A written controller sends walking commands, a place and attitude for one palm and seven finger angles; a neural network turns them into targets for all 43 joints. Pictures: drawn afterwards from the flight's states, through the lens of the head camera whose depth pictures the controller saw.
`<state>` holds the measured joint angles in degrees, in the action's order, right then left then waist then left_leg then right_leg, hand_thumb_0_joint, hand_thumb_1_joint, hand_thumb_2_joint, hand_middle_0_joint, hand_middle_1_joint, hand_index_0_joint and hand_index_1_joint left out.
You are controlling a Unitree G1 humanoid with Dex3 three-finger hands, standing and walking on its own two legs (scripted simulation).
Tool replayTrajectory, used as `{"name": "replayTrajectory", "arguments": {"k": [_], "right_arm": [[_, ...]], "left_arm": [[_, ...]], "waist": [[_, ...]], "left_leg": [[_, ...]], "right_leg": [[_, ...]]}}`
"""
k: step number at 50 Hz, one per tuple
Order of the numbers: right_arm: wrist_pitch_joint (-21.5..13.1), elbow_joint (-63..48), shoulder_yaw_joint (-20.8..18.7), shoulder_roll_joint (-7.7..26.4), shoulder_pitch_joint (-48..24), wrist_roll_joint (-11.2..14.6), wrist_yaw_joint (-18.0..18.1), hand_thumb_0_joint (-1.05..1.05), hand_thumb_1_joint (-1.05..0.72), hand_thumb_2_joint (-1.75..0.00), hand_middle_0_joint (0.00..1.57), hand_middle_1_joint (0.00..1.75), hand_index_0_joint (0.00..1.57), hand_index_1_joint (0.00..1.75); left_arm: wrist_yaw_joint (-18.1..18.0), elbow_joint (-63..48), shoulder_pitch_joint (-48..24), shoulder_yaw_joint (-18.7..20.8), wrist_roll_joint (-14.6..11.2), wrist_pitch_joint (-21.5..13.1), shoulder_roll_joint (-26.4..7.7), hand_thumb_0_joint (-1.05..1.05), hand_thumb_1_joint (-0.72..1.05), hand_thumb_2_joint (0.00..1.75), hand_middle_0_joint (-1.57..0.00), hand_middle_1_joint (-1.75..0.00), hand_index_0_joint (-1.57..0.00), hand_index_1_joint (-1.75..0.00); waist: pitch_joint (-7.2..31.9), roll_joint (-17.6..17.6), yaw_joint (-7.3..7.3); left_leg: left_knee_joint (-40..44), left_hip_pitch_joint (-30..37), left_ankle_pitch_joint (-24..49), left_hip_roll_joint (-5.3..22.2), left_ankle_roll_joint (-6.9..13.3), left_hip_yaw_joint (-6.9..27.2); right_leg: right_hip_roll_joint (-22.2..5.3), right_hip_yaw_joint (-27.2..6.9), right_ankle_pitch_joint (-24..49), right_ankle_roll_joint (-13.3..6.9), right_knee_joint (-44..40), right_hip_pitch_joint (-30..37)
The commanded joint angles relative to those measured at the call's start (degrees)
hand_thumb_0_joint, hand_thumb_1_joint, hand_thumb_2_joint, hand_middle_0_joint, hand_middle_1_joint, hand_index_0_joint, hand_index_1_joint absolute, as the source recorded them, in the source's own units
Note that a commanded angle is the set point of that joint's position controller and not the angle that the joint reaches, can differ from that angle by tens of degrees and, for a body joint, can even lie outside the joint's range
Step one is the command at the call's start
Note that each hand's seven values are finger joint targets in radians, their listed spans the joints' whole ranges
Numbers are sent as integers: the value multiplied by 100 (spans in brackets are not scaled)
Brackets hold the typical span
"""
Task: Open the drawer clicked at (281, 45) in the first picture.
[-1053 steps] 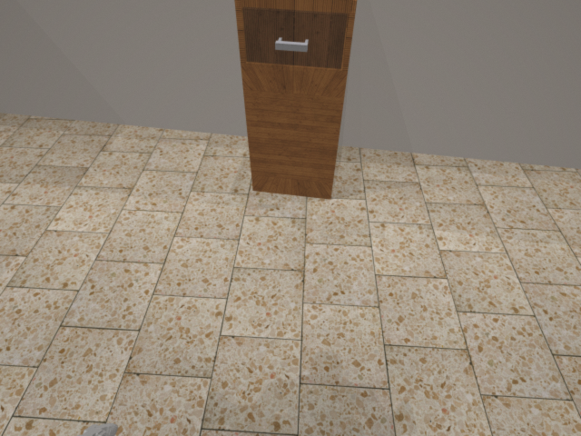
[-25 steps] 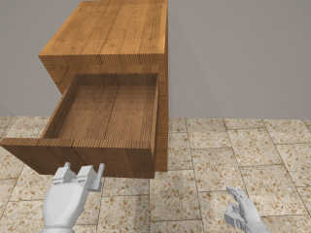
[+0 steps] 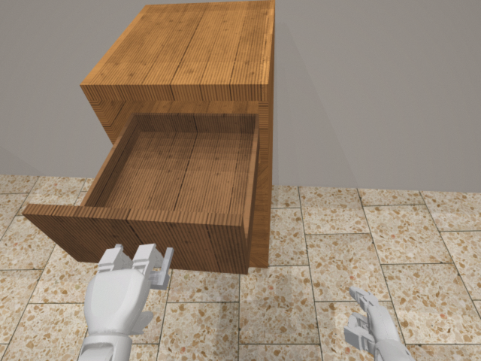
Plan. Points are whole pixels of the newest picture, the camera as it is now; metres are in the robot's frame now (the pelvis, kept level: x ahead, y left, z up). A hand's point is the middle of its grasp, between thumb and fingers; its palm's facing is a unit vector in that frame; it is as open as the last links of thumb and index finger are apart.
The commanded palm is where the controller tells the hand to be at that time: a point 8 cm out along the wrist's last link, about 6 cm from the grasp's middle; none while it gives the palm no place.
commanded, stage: open the thumb to release the handle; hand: left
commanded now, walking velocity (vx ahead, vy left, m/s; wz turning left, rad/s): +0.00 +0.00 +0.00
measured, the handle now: (138, 265) +0.26 +0.21 +0.02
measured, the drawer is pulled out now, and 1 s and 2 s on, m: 0.30 0.29 0.29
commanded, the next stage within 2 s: lift the hand off the handle in 0.10 s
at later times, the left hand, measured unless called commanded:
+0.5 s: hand (138, 297) +0.21 +0.20 +0.00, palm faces +0.02 -0.08 -1.00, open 13.8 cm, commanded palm +0.19 +0.21 +0.05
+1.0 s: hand (119, 277) +0.22 +0.22 +0.05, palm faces +0.05 -0.11 -0.99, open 13.3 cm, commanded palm +0.19 +0.22 +0.12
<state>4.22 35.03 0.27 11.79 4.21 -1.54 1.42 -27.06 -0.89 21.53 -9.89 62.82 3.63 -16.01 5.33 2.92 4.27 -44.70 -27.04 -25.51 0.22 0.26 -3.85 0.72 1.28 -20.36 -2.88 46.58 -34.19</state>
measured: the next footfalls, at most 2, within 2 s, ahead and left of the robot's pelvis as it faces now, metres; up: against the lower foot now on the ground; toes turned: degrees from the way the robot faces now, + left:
none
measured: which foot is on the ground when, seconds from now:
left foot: down 0.00-1.00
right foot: down 0.00-1.00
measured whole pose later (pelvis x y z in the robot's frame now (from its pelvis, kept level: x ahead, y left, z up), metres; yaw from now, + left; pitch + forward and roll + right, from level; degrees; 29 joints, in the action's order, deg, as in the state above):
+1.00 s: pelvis -0.01 +0.01 +0.02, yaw +0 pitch +2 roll +1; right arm 3.8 37.3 -0.7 13.0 3.8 -0.9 3.4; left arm -18.8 -1.6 13.5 -9.4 58.9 3.2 -19.6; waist 1.5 4.4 5.4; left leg -33.7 -16.6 -19.6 -0.5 0.7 -3.2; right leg 0.5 1.6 -14.7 -2.3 35.2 -23.1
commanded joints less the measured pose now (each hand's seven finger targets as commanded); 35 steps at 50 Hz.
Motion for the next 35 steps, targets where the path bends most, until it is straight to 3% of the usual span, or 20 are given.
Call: {"name": "replayTrajectory", "arguments": {"k": [1,7,8,10,17,20,22,25,27,29,33,35], "right_arm": [[-322,-901,-218,572,-720,-25,40,0,-90,-90,20,30,20,30],[-317,-890,-245,585,-688,-59,29,0,-90,-90,20,30,20,30],[-336,-908,-241,578,-710,-63,30,0,-90,-90,20,30,20,30],[-333,-896,-253,562,-686,-85,-12,0,-90,-90,20,30,20,30],[-323,-786,-288,620,-717,-58,103,0,-90,-90,20,30,20,30],[-330,-714,-272,604,-726,-27,173,0,-90,-90,20,30,20,30],[-323,-700,-292,616,-714,-25,195,0,-90,-90,20,30,20,30],[-338,-663,-282,609,-704,0,220,0,-90,-90,20,30,20,30],[-313,-692,-293,620,-746,2,246,0,-90,-90,20,30,20,30],[-327,-704,-289,595,-739,4,246,0,-90,-90,20,30,20,30],[-344,-726,-262,571,-788,5,271,0,-90,-90,20,30,20,30],[-336,-705,-249,569,-830,25,271,0,-90,-90,20,30,20,30]], "left_arm": [[-170,-933,-199,735,8,5,-825,0,-50,30,-30,-120,-30,-120],[-170,-896,-463,809,22,-127,-865,0,-50,30,-30,-120,-30,-120],[-195,-877,-411,817,61,-156,-872,0,-50,30,-30,-120,-30,-120],[-191,-846,-563,433,82,-148,-540,0,-50,30,-30,-120,-30,-120],[-224,-596,-1450,701,113,-61,-913,0,-50,30,-30,-120,-30,-120],[-194,-283,-1660,724,77,-34,-944,0,-50,30,-30,-120,-30,-120],[-177,-328,-1855,735,53,-36,-961,0,-50,30,-30,-120,-30,-120],[-140,-53,-1845,697,-24,-18,-914,0,-50,30,-30,-120,-30,-120],[-133,-358,-2050,838,-52,-27,-1099,0,-50,30,-30,-120,-30,-120],[-119,-619,-2102,773,-90,-54,-1057,0,-50,30,-30,-120,-30,-120],[-38,-765,-1907,935,-165,-75,-1187,0,-50,30,-30,-120,-30,-120],[24,-778,-2002,909,-193,-76,-1177,0,-50,30,-30,-120,-30,-120]], "waist": [[803,-411,111],[784,-485,61],[777,-371,113],[758,-363,25],[899,-482,-21],[885,-505,-5],[1079,-418,-11],[922,-525,3],[1101,-473,38],[1206,-311,49],[1056,-434,112],[886,-447,73]], "left_leg": [[644,14,1181,-300,57,256],[655,37,1117,-297,52,286],[658,6,1079,-315,55,265],[633,54,1081,-300,55,281],[662,-5,857,-322,78,270],[708,-84,775,-335,89,250],[734,43,906,-322,80,265],[777,-81,805,-329,85,237],[857,62,900,-324,92,240],[917,204,1019,-323,90,242],[1070,281,1048,-308,98,235],[1147,321,991,-308,99,238]], "right_leg": [[35,-441,1196,29,-906,1213],[29,-474,1028,25,-976,1152],[28,-504,977,19,-967,1145],[24,-423,908,16,-946,1016],[-26,-518,619,41,-1094,1108],[-49,-512,540,62,-1128,1172],[-41,-506,669,49,-1119,1249],[-76,-525,571,82,-1200,1289],[-77,-547,621,69,-1257,1471],[-89,-528,762,60,-1253,1561],[-96,-533,714,79,-1404,1713],[-87,-526,559,81,-1498,1672]]}}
